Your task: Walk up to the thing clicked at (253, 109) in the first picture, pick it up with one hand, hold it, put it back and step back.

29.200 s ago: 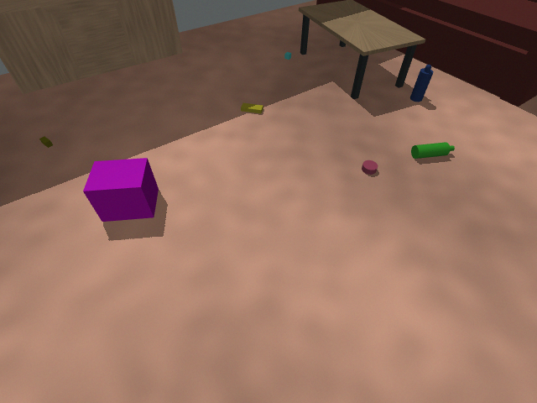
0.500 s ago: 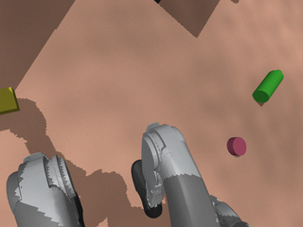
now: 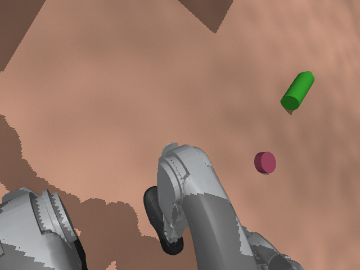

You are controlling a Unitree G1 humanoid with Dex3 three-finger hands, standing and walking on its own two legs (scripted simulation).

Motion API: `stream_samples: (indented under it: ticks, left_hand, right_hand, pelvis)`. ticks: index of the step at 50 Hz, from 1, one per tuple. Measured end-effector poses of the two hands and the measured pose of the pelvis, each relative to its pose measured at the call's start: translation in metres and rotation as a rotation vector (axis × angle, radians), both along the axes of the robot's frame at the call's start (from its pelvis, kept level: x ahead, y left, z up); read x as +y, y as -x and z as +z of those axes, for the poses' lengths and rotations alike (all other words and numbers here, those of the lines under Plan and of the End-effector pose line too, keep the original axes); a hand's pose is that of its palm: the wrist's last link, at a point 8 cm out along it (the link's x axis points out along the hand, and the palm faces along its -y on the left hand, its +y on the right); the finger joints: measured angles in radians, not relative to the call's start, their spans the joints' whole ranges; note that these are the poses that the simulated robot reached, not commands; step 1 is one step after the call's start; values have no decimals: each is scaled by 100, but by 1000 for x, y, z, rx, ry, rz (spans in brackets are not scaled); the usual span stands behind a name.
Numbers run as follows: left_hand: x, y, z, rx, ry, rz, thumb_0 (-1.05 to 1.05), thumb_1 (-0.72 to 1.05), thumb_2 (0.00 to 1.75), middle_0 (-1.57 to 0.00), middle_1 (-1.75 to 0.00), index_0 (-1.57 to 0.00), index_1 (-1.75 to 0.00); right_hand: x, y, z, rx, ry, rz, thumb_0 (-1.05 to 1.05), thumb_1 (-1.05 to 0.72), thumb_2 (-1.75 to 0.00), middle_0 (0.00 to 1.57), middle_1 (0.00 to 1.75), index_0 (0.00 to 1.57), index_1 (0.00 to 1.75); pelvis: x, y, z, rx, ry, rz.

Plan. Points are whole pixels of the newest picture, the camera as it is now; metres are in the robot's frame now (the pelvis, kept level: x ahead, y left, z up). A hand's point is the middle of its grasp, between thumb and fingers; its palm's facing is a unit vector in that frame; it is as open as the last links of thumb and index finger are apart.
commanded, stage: rest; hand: left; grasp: from above
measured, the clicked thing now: out of the picture +0.44 +0.33 -0.27
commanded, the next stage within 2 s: open in 0.48 s
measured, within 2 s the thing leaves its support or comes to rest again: rests again in 0.22 s
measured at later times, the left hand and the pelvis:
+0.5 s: hand out of the picture +0.43 +0.32 -0.25, palm faces -0.45 -0.17 -0.88, open 8.8 cm; pelvis +0.00 +0.00 +0.00, yaw -1 degrees
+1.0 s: hand out of the picture +0.43 +0.33 -0.25, palm faces -0.43 -0.16 -0.89, open 11.0 cm; pelvis -0.01 +0.01 +0.00, yaw -2 degrees
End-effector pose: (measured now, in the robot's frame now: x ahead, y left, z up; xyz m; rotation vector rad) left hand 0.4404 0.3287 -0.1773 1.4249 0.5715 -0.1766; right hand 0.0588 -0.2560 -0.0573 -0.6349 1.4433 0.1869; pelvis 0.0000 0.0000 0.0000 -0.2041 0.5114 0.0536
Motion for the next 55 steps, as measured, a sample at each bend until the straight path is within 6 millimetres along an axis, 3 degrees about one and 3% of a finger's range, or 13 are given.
stream_samples:
  ticks: [18, 33, 40, 55]
  left_hand:
    - [0, 1, -11, 0, -1, 15, 0, 22, 20, -84, -31, -86, -29]
    - [3, 2, -13, 8, 0, 28, 0, 21, 23, -83, -33, -85, -30]
    - [3, 4, -14, 13, -2, 15, 0, 19, 33, -74, -44, -73, -40]
    - [3, -2, -14, -16, -8, 5, 0, -12, 64, -41, -71, -41, -69]
  right_hand:
    - [13, -4, 4, -25, -44, 57, 0, -90, -90, 20, 30, 20, 30]
    - [10, 5, 10, -3, -36, 74, 0, -90, -90, 20, 30, 20, 30]
    - [10, 8, 13, 7, -34, 83, 0, -90, -89, 20, 30, 20, 30]
    - [16, 5, 16, -10, -29, 99, 0, -89, -90, 20, 30, 20, 30]
  pelvis:
    - [4, 3, -1, -27, 20, -6]
    - [4, 5, -1, -40, 29, -13]
    - [4, 6, 0, -47, 30, -17]
    - [6, 6, -1, -49, 42, -17]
